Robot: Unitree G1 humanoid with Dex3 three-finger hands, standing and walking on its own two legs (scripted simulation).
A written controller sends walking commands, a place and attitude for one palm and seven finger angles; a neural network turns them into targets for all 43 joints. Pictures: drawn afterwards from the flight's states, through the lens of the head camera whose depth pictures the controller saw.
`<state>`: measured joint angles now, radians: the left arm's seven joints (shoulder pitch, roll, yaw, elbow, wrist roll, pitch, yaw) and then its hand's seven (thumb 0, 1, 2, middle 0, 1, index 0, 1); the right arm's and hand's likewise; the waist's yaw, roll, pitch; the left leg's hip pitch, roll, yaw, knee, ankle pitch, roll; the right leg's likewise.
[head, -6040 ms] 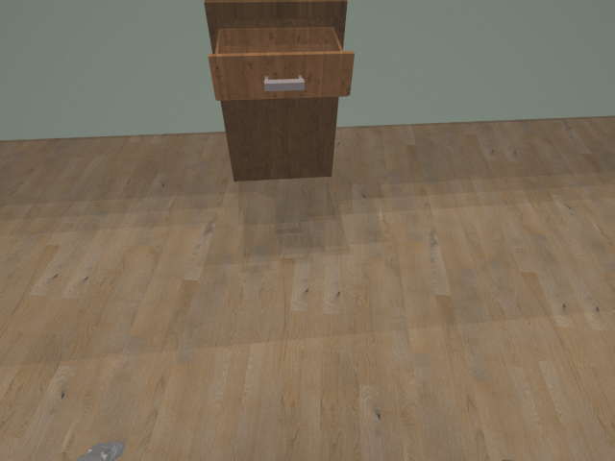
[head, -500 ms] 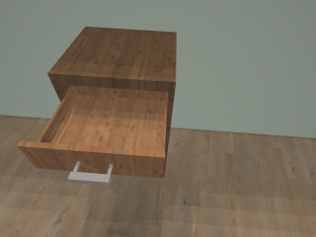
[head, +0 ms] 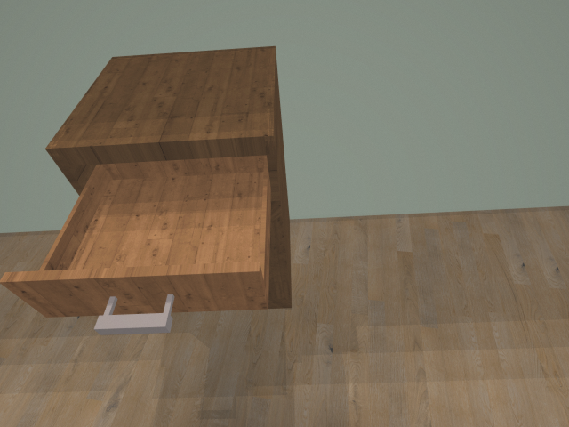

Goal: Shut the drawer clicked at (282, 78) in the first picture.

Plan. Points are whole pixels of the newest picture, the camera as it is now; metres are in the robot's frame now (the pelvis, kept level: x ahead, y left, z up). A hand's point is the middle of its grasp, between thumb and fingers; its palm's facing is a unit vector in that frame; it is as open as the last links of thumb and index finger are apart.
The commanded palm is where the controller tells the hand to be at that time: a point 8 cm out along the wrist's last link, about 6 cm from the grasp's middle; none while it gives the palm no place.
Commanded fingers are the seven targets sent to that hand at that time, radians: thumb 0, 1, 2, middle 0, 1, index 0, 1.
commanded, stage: come to a stop and stand still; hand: left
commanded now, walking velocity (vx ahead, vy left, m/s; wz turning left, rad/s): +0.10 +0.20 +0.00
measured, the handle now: (137, 312) +0.31 +0.30 -0.09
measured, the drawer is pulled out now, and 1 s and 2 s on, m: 0.30 0.30 0.30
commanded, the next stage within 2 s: look again from close up in 1.06 s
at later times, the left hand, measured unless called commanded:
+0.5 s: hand out of the picture -0.05 +0.20 -0.17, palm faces +0.12 -0.96 -0.24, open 7.4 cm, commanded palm none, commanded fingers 0.00 0.90 0.90 -0.20 -0.30 -0.20 -0.30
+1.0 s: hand out of the picture -0.01 +0.22 -0.17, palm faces +0.05 -0.98 -0.18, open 7.4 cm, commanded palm none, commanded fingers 0.00 0.90 0.90 -0.20 -0.30 -0.20 -0.30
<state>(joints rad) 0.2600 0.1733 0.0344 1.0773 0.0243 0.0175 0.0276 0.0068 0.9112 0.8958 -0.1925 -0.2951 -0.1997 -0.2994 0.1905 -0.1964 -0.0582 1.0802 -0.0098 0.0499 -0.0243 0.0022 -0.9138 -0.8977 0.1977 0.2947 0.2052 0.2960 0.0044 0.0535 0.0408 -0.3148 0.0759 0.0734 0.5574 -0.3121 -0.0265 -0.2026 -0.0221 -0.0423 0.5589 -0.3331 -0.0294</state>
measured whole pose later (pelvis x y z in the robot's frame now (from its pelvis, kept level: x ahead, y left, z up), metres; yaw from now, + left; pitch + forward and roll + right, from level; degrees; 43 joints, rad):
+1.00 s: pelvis -0.01 +0.05 +0.01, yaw +0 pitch -1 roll +0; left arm 0.25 0.15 0.01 1.16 0.01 0.00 0.03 0.01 0.91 0.90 -0.20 -0.30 -0.20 -0.30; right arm 0.29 -0.14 0.00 1.13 0.00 -0.01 -0.04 0.00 -0.92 -0.90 0.20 0.29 0.20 0.30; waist 0.01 -0.01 0.03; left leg -0.12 0.01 0.04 0.39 -0.25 0.00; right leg -0.14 -0.06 -0.03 0.40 -0.23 0.05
